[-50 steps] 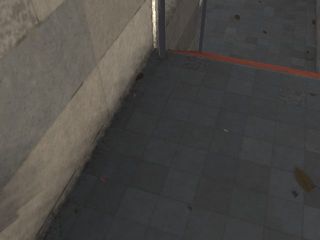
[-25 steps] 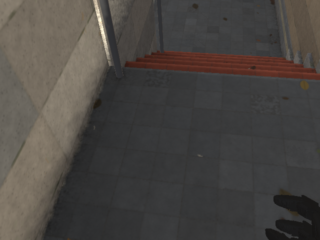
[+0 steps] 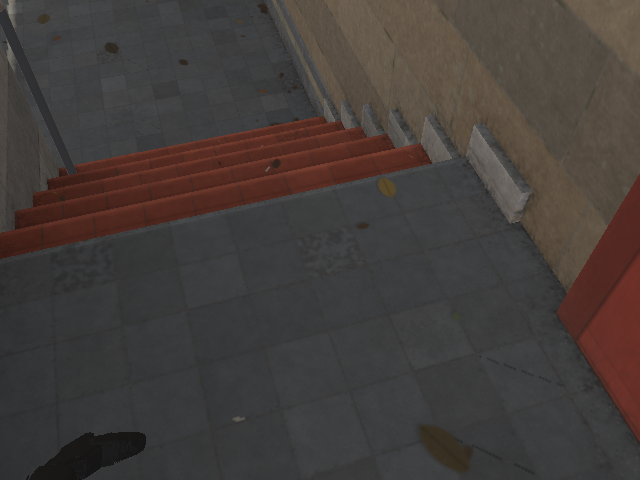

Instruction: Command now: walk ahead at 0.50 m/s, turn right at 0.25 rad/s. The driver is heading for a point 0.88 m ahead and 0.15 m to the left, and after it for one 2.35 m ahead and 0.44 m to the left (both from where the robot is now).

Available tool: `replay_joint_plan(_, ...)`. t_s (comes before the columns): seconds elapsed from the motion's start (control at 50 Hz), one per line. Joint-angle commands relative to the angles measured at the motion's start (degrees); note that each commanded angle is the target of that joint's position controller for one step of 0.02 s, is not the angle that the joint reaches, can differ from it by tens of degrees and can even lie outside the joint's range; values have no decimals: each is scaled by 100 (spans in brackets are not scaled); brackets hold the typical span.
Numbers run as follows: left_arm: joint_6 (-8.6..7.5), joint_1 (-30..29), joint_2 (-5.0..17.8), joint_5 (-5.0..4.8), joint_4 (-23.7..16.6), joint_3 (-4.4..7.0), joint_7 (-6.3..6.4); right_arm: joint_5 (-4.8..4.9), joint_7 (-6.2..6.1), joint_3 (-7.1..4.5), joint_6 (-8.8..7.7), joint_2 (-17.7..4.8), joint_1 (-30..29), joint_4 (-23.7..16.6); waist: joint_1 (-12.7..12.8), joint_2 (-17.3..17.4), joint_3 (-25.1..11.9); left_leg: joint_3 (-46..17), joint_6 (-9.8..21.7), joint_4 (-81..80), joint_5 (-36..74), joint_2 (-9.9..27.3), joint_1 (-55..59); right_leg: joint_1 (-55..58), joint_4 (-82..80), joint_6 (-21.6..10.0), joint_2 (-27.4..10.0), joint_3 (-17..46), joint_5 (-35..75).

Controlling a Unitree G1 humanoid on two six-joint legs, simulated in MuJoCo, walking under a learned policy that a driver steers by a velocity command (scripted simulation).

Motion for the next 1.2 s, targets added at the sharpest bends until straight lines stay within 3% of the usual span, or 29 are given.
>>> replay_joint_plan(0.02,-105,-375,378,-24,-542,87,-65,119,5,-226,-50,-1138,-359,-313,296,844,-33,-861,1039,-361,1856,1453,-92,783,-735,-200,241,-381,-188)
replay_joint_plan(0.06,-88,529,619,52,-264,250,-59,104,19,-178,17,-1087,-285,-239,785,680,-521,-436,845,832,3265,1187,-280,2364,-1259,-478,627,-739,-156)
replay_joint_plan(0.08,-68,1499,954,71,-55,401,-1,12,4,-83,2,-868,-291,-266,1234,454,-1067,-118,581,2163,3064,926,-1048,3844,-1088,-725,257,-223,142)
replay_joint_plan(0.1,-92,2093,1664,162,-32,513,65,-162,7,101,-110,-347,-69,-563,1225,-948,-1675,73,112,4559,511,142,-3277,5706,-1459,-1568,-1338,2401,-100)
replay_joint_plan(0.12,-122,2367,1471,99,-11,445,47,-99,22,93,-248,-525,-82,-534,1333,-1257,-2393,-850,122,5598,-1549,-83,-4079,6003,-2223,-2044,-1820,4093,-368)
replay_joint_plan(0.14,-147,2061,1157,87,12,329,33,71,51,-12,-282,-831,-386,-612,1277,-829,-1703,-951,167,5999,-1240,258,-4637,5563,-2205,-1823,-1632,3320,-493)
replay_joint_plan(0.18,-149,1348,774,83,-7,189,17,-50,14,21,-242,-717,-812,-670,943,-232,-798,-806,205,5454,-379,658,-4334,3998,-2365,-1470,-1120,2003,68)
replay_joint_plan(0.22,-209,975,553,135,-9,118,-11,-85,10,-2,-95,-636,-649,-650,560,-328,-484,-864,170,4994,18,804,-3671,2990,-2768,-1370,-847,1484,442)
replay_joint_plan(0.28,-335,996,649,103,164,153,22,-138,-20,41,40,-456,-778,-682,428,-205,-299,-839,41,4403,645,775,-3691,2692,-3111,-1414,-770,994,895)
replay_joint_plan(0.38,-320,1319,827,54,469,204,116,-117,68,152,-4,-251,-1713,-892,709,-123,-14,-722,25,2472,2077,561,-3407,2712,-3199,-1156,-551,313,896)
replay_joint_plan(0.5,-225,1762,1043,-31,822,285,132,-58,248,136,-71,-413,-2388,-1209,944,-195,227,-633,305,1424,1599,319,-3271,3525,-2772,-1028,-931,484,733)
replay_joint_plan(0.54,-168,1678,1106,-32,874,305,158,-82,263,76,-100,-544,-2043,-1156,717,-294,42,-448,482,1195,1230,134,-2683,3723,-2315,-889,-915,442,1651)
replay_joint_plan(0.58,-123,1634,890,19,858,206,225,-173,184,-139,-117,-974,-613,-772,80,-34,-919,-487,804,1229,1495,146,-520,3185,-453,-550,-391,-14,2505)
replay_joint_plan(0.6,-182,2081,472,118,668,58,213,-309,144,-277,-128,-1584,220,-676,31,1006,-1904,-2585,1549,1301,1391,1572,1813,1155,1851,-140,284,-331,673)
replay_joint_plan(0.62,-304,2251,376,84,723,-1,171,-164,167,-240,-90,-1412,464,-600,18,2075,-2530,-4807,2180,230,398,2204,2697,-208,3236,45,925,206,-2504)
replay_joint_plan(0.64,-388,1864,887,-57,690,133,128,-80,147,-136,-64,-1074,217,-659,-103,1479,-1866,-4377,1937,56,-288,2053,2306,-899,3830,4,575,558,-2310)
replay_joint_plan(0.66,-418,1341,937,-104,548,126,119,-98,113,-85,-42,-906,-133,-724,-33,1060,-1228,-3539,1729,11,-155,1864,1503,-1022,3777,-56,271,342,-1813)
replay_joint_plan(0.68,-405,1079,872,-16,480,112,146,-159,113,-31,-38,-777,-490,-746,183,625,-751,-2983,1608,-146,363,1656,581,-797,3372,-65,10,194,-1345)
replay_joint_plan(0.72,-279,1199,771,67,514,150,180,-254,137,56,-95,-526,-818,-768,562,749,-429,-2385,1510,-455,1133,1339,-473,-83,2827,-42,-232,236,-968)
replay_joint_plan(0.8,-143,1065,533,94,469,98,201,-180,93,-2,-169,-694,-723,-610,700,603,-235,-1639,1579,-799,2064,1197,-797,-79,1920,145,-304,128,-450)
replay_joint_plan(0.82,-245,1250,52,903,625,-234,-136,-655,152,147,-365,-229,-545,-704,582,665,-271,-1589,1684,-900,1136,1158,-638,-387,1768,167,-174,87,111)
replay_joint_plan(0.9,-249,330,295,619,407,-186,-320,-568,342,102,-338,-543,77,-459,252,500,-20,-1344,1694,-765,1002,1172,-388,-616,376,136,-94,-50,1066)
replay_joint_plan(1.06,-266,-562,449,526,51,-275,-169,-479,472,119,-251,-735,313,-1,215,664,298,-1549,1498,-403,1690,1429,274,317,-1043,-296,264,-234,641)
replay_joint_plan(1.1,-361,-307,633,420,100,-205,-120,-458,417,71,-243,-843,205,51,533,620,37,-1411,1220,156,2711,1160,-21,1661,-1247,-554,454,-544,778)
replay_joint_plan(1.12,-451,374,872,398,298,-99,-72,-541,405,110,-265,-666,88,-20,848,333,-447,-1054,866,1162,2938,678,-525,2947,-980,-807,359,-508,895)
replay_joint_plan(1.14,-470,1599,1083,449,607,-101,-41,-636,342,330,-329,139,989,-126,858,-855,-2211,-756,433,3083,1314,-184,-1988,5906,-820,-1936,-896,947,1642)
replay_joint_plan(1.16,-415,2903,944,422,895,-126,24,-646,456,433,-360,266,1095,-189,1362,-1423,-3030,-813,277,4458,-1759,-751,-3508,7326,-1965,-2468,-2031,3381,110)
replay_joint_plan(1.18,-471,3111,859,484,1174,-86,83,-507,472,236,-328,-195,-161,-292,1666,-638,-1213,-1264,502,5335,-1258,-297,-4436,5947,-2500,-1566,-1669,3114,-1536)
replay_joint_plan(1.2,-488,2459,821,411,1190,-78,124,-426,340,194,-330,-210,-378,-262,1329,-531,-251,-1120,587,5513,-642,56,-4516,4599,-2700,-1261,-1591,2299,-1930)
